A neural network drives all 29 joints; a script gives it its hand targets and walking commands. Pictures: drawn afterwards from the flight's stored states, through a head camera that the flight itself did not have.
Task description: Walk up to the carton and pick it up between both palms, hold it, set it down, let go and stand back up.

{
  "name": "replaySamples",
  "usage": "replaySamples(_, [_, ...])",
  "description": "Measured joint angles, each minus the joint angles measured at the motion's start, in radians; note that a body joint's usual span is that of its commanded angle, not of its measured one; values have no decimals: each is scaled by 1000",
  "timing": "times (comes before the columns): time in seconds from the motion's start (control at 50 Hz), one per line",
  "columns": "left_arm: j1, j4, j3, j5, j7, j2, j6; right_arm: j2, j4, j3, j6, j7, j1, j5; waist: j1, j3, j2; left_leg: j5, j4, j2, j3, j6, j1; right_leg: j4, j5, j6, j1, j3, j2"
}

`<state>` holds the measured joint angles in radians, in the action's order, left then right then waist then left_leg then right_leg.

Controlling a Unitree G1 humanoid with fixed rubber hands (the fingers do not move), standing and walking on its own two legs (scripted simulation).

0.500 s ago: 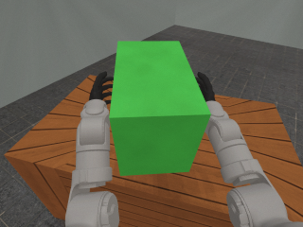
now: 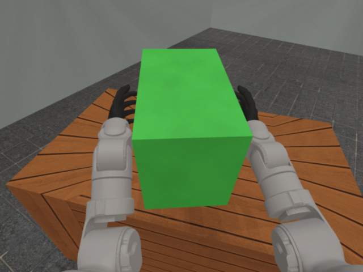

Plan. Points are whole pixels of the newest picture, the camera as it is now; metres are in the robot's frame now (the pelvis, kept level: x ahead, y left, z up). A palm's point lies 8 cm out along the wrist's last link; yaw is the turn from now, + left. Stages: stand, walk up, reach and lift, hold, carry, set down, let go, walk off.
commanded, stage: hold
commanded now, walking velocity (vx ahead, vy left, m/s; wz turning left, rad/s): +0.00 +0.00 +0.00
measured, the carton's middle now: (182, 123) +0.40 +0.00 +0.16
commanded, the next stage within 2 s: none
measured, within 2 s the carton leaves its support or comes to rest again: neither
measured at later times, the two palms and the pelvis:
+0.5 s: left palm (118, 121) +0.37 +0.14 +0.20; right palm (247, 121) +0.36 -0.14 +0.19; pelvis +0.00 +0.00 +0.00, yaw +0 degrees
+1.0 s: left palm (117, 121) +0.37 +0.14 +0.20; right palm (246, 121) +0.36 -0.14 +0.19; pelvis +0.00 +0.00 +0.00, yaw +0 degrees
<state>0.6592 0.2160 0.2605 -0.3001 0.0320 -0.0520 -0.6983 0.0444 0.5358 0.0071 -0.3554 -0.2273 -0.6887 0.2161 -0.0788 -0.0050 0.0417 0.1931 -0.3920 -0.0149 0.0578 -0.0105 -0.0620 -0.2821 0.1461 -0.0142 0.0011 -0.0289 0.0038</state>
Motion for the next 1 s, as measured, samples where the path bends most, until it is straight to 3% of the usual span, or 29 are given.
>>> replaySamples(1.0, [-13, -29, 6, -1, -6, -4, -15, -2, -18, -6, -10, -9, 5, 11, 1, -8, 3, 2, 7, 3, 0, 1, 13, -1, 7, 0, 10, 5, 0])
